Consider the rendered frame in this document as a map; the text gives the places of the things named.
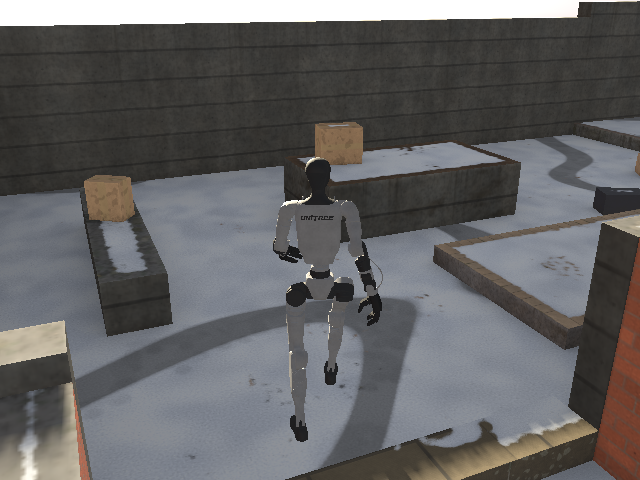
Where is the robot right forearm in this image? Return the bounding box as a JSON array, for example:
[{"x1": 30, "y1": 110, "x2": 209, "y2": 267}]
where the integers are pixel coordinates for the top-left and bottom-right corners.
[{"x1": 355, "y1": 241, "x2": 378, "y2": 296}]

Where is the right robot upper arm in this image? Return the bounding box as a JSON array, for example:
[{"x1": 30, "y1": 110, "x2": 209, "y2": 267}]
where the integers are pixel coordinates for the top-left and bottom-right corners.
[{"x1": 339, "y1": 200, "x2": 364, "y2": 257}]

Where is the left robot upper arm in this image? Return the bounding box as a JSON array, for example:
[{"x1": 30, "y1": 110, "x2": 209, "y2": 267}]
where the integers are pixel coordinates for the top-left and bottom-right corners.
[{"x1": 274, "y1": 200, "x2": 298, "y2": 252}]

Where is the right robot hand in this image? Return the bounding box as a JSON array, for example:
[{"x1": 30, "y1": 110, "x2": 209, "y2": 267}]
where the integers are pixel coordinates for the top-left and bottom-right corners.
[{"x1": 358, "y1": 293, "x2": 382, "y2": 326}]

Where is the humanoid robot head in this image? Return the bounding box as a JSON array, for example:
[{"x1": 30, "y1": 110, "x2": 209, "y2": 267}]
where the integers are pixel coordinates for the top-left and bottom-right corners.
[{"x1": 301, "y1": 157, "x2": 335, "y2": 205}]

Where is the left robot hand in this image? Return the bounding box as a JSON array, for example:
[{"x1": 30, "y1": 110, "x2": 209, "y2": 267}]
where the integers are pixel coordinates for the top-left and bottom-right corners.
[{"x1": 279, "y1": 245, "x2": 303, "y2": 263}]

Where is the robot left shin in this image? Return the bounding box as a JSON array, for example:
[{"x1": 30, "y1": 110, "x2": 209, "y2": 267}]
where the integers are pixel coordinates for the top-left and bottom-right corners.
[{"x1": 289, "y1": 351, "x2": 307, "y2": 427}]

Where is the robot left forearm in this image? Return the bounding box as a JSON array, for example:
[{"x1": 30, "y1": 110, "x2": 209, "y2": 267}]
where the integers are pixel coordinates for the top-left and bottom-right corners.
[{"x1": 273, "y1": 237, "x2": 289, "y2": 257}]

